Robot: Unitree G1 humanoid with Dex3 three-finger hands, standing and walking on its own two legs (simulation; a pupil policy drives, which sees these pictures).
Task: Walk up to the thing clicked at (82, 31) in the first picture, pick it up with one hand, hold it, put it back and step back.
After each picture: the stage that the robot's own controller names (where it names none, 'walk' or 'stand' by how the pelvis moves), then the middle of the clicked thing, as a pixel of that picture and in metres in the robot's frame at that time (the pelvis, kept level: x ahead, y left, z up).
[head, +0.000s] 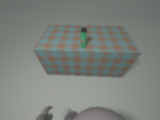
stand; (83, 38) +0.87 +0.13 -0.04
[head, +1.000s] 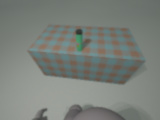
walk; (79, 41) +0.76 +0.19 -0.02
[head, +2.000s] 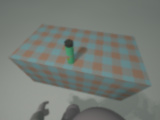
stand; (70, 53) +0.52 +0.22 -0.01
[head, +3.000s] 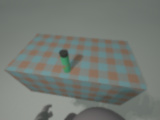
stand; (65, 62) +0.47 +0.24 -0.05
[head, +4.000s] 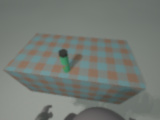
stand; (65, 62) +0.47 +0.25 -0.05
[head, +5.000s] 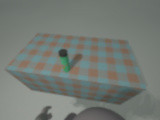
stand; (65, 61) +0.47 +0.25 -0.05
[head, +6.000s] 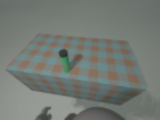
stand; (65, 62) +0.47 +0.25 -0.05
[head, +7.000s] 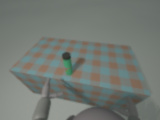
rise first; (68, 64) +0.46 +0.24 -0.04
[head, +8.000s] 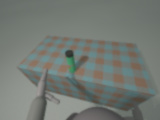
go down; (71, 62) +0.49 +0.23 -0.04
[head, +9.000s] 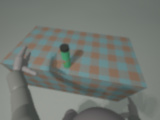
go down; (66, 57) +0.50 +0.21 -0.03
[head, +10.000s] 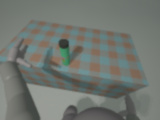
go down; (65, 54) +0.50 +0.21 +0.00
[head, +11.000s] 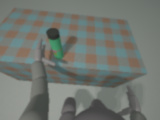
close in; (56, 46) +0.50 +0.23 +0.04
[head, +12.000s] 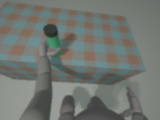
close; (54, 43) +0.50 +0.22 +0.05
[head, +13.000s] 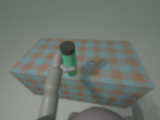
lift; (70, 61) +0.32 +0.14 +0.18
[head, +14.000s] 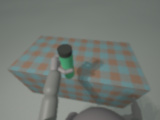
hold; (67, 64) +0.31 +0.16 +0.15
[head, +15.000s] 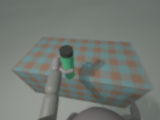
hold; (68, 64) +0.32 +0.16 +0.14
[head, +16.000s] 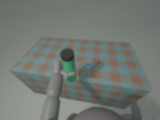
crouch; (69, 67) +0.31 +0.15 +0.13
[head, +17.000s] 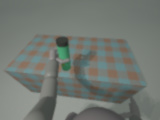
crouch; (64, 56) +0.40 +0.19 +0.13
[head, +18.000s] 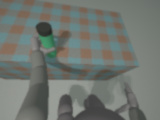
lower; (48, 43) +0.49 +0.23 +0.05
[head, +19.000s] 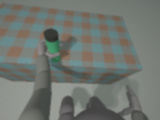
lower; (54, 48) +0.47 +0.21 +0.05
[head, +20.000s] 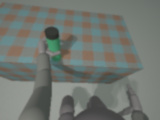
lower; (54, 47) +0.48 +0.21 +0.05
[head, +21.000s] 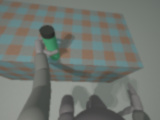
lower; (52, 46) +0.48 +0.22 +0.06
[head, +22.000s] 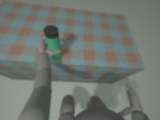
loosen; (54, 46) +0.48 +0.21 +0.06
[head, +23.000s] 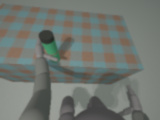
withdraw; (51, 49) +0.46 +0.22 +0.05
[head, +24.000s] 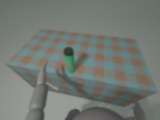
sink last; (70, 61) +0.44 +0.20 +0.00
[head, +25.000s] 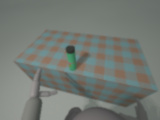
stand; (71, 59) +0.47 +0.21 +0.00
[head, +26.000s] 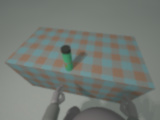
stand; (67, 59) +0.45 +0.22 +0.01
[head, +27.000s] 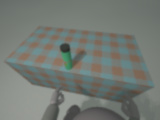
stand; (67, 58) +0.46 +0.22 +0.01
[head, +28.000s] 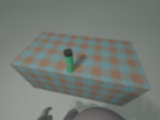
stand; (69, 62) +0.47 +0.21 -0.03
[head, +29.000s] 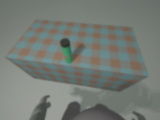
walk; (67, 52) +0.50 +0.22 -0.03
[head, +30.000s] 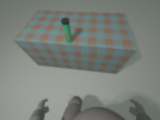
walk; (67, 31) +0.74 +0.29 -0.01
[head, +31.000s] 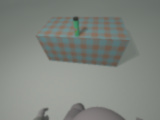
stand; (76, 27) +1.06 +0.30 -0.03
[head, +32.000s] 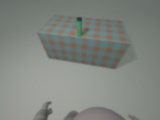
stand; (79, 27) +1.07 +0.23 -0.04
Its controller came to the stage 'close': yes
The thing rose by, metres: 0.21
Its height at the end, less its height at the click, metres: +0.00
